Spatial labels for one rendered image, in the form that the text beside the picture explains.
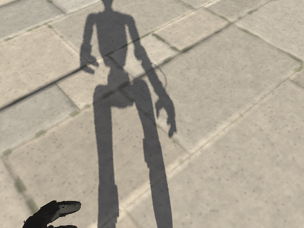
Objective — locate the left robot hand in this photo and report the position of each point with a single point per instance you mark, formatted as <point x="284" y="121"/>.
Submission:
<point x="52" y="211"/>

